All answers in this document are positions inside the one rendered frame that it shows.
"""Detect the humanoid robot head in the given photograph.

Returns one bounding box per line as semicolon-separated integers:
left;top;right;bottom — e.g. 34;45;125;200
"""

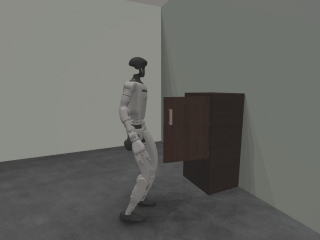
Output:
129;57;148;84

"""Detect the cupboard door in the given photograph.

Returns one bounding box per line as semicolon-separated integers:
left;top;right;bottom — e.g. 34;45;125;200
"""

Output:
163;96;210;163

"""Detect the right robot thigh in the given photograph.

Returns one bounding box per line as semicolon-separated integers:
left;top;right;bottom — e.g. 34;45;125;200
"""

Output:
124;137;151;186

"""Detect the left robot forearm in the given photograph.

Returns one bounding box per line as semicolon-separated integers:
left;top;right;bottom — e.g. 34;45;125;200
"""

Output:
138;119;147;131

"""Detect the right robot upper arm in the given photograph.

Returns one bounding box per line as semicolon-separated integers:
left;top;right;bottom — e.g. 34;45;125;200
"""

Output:
119;81;137;116

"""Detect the right robot forearm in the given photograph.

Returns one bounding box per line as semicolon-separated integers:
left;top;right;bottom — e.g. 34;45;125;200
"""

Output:
119;107;139;143

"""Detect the handle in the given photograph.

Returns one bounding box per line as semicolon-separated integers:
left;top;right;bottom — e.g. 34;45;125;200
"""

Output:
168;109;173;125

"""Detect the robot right hand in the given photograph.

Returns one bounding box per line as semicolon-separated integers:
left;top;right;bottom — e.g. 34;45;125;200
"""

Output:
132;139;152;166

